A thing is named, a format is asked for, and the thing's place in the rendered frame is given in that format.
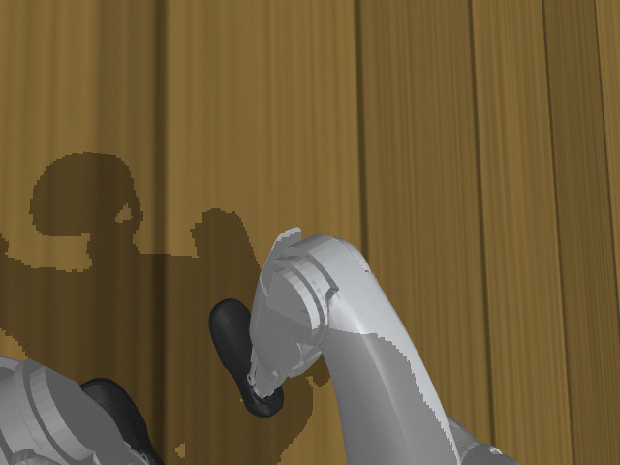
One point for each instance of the right robot foot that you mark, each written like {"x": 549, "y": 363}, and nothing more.
{"x": 229, "y": 323}

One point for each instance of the right robot hand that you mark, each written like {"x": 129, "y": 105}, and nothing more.
{"x": 464, "y": 440}

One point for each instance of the left robot foot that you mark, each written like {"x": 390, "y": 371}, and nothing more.
{"x": 119, "y": 405}

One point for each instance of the right robot arm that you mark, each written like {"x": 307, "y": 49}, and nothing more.
{"x": 486, "y": 454}

